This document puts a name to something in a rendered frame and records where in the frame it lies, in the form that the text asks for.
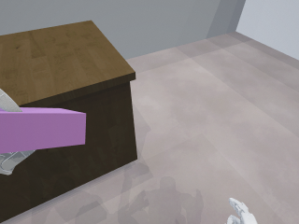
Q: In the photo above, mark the left robot hand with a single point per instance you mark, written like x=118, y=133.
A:
x=9, y=160

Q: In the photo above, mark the table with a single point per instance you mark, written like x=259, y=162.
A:
x=74, y=67

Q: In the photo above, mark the right robot hand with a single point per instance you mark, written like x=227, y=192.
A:
x=245, y=216

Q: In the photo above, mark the sponge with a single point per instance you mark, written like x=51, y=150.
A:
x=41, y=127

